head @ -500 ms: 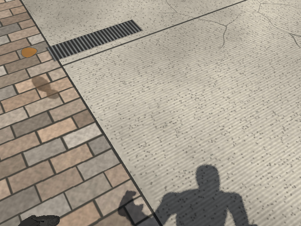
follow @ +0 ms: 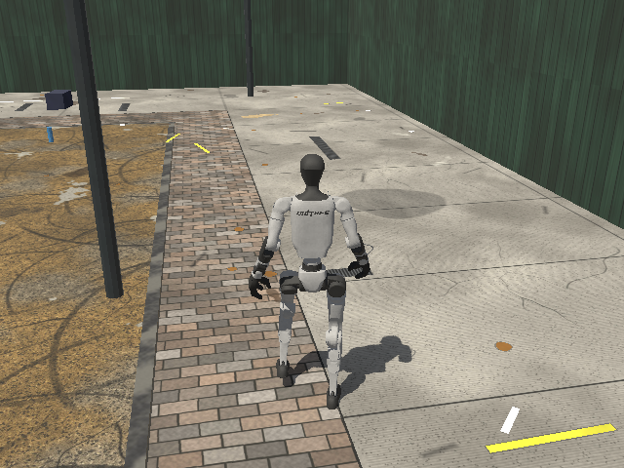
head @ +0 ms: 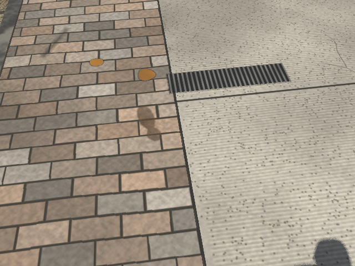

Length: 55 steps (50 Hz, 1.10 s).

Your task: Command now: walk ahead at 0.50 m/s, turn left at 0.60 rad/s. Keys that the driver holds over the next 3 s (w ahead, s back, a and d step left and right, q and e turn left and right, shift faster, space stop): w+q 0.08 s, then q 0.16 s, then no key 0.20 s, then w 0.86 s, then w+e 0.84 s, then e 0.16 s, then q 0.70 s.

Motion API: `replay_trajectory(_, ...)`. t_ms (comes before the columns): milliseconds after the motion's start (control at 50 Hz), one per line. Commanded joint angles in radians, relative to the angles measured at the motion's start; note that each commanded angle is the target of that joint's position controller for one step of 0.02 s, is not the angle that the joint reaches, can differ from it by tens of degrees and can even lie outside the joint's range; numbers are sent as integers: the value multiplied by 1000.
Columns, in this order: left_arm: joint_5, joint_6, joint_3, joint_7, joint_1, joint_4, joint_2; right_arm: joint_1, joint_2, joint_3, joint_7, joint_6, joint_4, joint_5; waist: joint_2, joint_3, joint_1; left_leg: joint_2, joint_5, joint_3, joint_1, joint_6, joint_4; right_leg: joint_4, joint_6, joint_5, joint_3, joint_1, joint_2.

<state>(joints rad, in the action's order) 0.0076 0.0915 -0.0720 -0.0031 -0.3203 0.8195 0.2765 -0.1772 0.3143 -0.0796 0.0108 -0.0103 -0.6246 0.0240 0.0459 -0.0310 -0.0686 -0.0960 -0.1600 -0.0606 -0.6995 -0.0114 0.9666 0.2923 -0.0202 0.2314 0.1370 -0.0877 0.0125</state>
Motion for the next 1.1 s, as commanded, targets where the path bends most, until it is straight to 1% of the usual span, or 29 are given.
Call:
replay_trajectory(20, -6, 10, -37, 7, 75, -65, 168, 75, 15, 6, 18, -20, 78, 0, -108, -9, 7, -12, 147, 21, 0, 6, -152, -131, -143, -284, -88, 24, -257)
replay_trajectory(80, -18, -3, -43, 8, 35, -41, 194, 154, 11, 10, 36, -22, 105, 3, -107, -37, -18, 6, 151, 68, 29, 30, -263, -120, -124, -303, -35, 78, -275)
replay_trajectory(120, -29, -19, -49, 12, 48, -37, 215, 162, 31, 0, 46, -22, 120, -5, -118, -45, 3, 40, 87, 108, 76, 56, -324, -39, -100, -548, 7, 117, -280)
replay_trajectory(160, -44, -33, -59, 23, 62, -43, 245, 50, 82, -29, 48, -20, 102, -17, -154, 39, 75, 122, 24, 163, 245, 97, -361, 162, -68, -893, 40, 137, -265)
replay_trajectory(180, -51, -36, -55, 27, 78, -51, 235, -103, 127, -57, 41, -18, 62, -17, -134, 117, 160, 162, 122, 167, 454, 131, -439, 351, -37, -890, 64, 75, -233)
replay_trajectory(200, -31, -29, -40, 26, 60, -66, 195, -224, 194, -84, 19, -8, 37, -16, -45, 189, 218, 98, 351, 48, 720, 179, -464, 631, 22, -599, 70, -136, -181)
replay_trajectory(220, 34, -15, 6, 9, -59, -112, 51, -166, 308, -86, 1, -8, 63, -30, 256, 297, 70, -205, 765, -408, 1062, 362, -389, 1025, 92, 444, 13, -556, -11)
replay_trajectory(240, 6, 2, 3, -2, -39, -103, 144, -185, 263, -73, 11, -15, 111, -33, 143, 544, 150, -297, 633, -638, 1088, 463, -492, 1167, 85, 482, -217, -576, 10)
replay_trajectory(260, -32, 0, -11, -3, 75, -121, 191, -135, 198, -53, 18, -21, 106, -33, 50, 427, 165, -248, 606, -483, 989, 409, -523, 1151, 71, 376, -233, -618, -41)
replay_trajectory(280, -28, -4, -5, 7, 103, -128, 175, -85, 153, -40, 17, -23, 92, -14, -9, 293, 130, -194, 558, -368, 846, 355, -534, 1064, 66, 292, -208, -639, -80)
replay_trajectory(300, -13, -15, -5, 19, 105, -112, 170, -40, 121, -29, 12, -22, 91, -7, -35, 216, 100, -157, 537, -304, 711, 319, -555, 998, 72, 244, -202, -605, -110)
replay_trajectory(320, -9, -31, -10, 24, 90, -108, 179, -5, 112, -22, 8, -20, 93, -17, -13, 182, 66, -134, 553, -262, 588, 308, -585, 957, 75, 214, -206, -529, -123)
replay_trajectory(360, -7, -55, -7, 29, 46, -92, 158, 25, 120, -22, 5, -25, 82, -39, 11, 178, 28, -117, 610, -208, 455, 309, -620, 907, 86, 180, -187, -427, -111)
replay_trajectory(440, 4, -71, 7, 40, 73, -91, 109, 32, 116, -16, -10, -27, 42, -34, 26, 193, 30, -82, 599, -126, 434, 286, -624, 706, 104, 66, -185, -391, -101)
replay_trajectory(500, -10, -72, 15, 25, 156, -107, 98, 15, 116, -14, -15, -17, 17, -28, 54, 161, 75, -66, 68, -155, 423, 266, -708, 544, 93, -46, -182, -377, -106)
replay_trajectory(540, -16, -65, 12, 17, 212, -125, 111, -8, 133, -15, -11, -18, -2, -30, 79, 104, 103, -83, -160, -216, 432, 260, -742, 452, 79, -43, -181, -397, -93)
replay_trajectory(600, -17, -40, 10, 3, 246, -139, 118, -54, 138, -13, -5, -22, -29, -25, 69, 71, 128, -113, -244, -271, 488, 252, -727, 347, 46, 21, -168, -397, -75)
replay_trajectory(640, -19, -21, 11, -6, 223, -133, 108, -57, 135, -8, -3, -21, -39, -18, 59, 64, 109, -106, -277, -278, 483, 235, -694, 255, 13, 23, -142, -327, -57)
replay_trajectory(680, -12, -9, 7, -8, 134, -100, 106, -47, 99, 7, -3, -19, -40, -19, 38, 86, 60, -51, -271, -248, 413, 197, -618, 167, -18, -12, -138, -148, -51)
replay_trajectory(700, -6, -5, 0, -2, 51, -84, 136, -27, 51, 23, -3, -25, -32, -25, -12, 115, 28, 0, -254, -195, 327, 158, -501, 148, -54, -15, -232, -25, -135)
replay_trajectory(720, -4, -9, -22, 3, -3, -67, 223, -32, -8, 35, 0, -42, -5, -27, -213, 112, 45, 138, -287, -9, 115, 91, -292, 80, -142, 70, -441, 114, -264)
replay_trajectory(740, -12, -14, -34, -1, -85, -51, 235, 26, 50, 26, -2, -59, 24, -21, -304, 83, -15, 147, -389, 56, -67, 51, -114, -21, -247, 205, -687, 172, -392)
replay_trajectory(760, -13, -10, -23, -1, -115, -49, 194, 65, 108, 6, -1, -67, 31, -7, -244, 35, -41, 107, -431, 7, -177, 45, 27, -43, -267, 262, -735, 188, -410)
replay_trajectory(800, -12, -7, -12, 1, -65, -66, 160, 55, 90, 4, 6, -69, 19, -4, -187, 8, -8, 54, -290, -5, -224, 44, 90, -59, -221, 269, -623, 167, -346)
replay_trajectory(840, -9, -10, -5, 4, -20, -76, 147, 70, 68, 6, 13, -71, 18, -11, -178, -17, 12, 23, -164, 6, -175, 31, 31, -99, -192, 85, -507, 97, -301)
replay_trajectory(940, -19, -17, -14, 9, -17, -68, 172, 147, -10, 32, 25, -73, 29, -13, -166, -4, -1, 58, 71, 83, 79, -3, -271, -122, -151, -187, -255, -37, -199)
replay_trajectory(1040, -37, -26, -27, 8, -72, -35, 204, 200, 28, 24, 39, -77, 50, -1, -175, -29, -4, 69, 102, 72, 164, 32, -414, -100, -142, -200, -272, 9, -266)
replay_trajectory(1080, -40, -34, -32, 11, -53, -30, 215, 130, 60, 8, 36, -78, 33, -6, -172, 0, 55, 91, 78, 91, 279, 67, -456, -20, -118, -373, -251, 32, -270)
replay_trajectory(1100, -40, -36, -26, 13, -53, -28, 202, 26, 91, -10, 30, -76, -1, -12, -152, 65, 108, 114, 71, 111, 432, 92, -475, 109, -96, -523, -206, 19, -232)
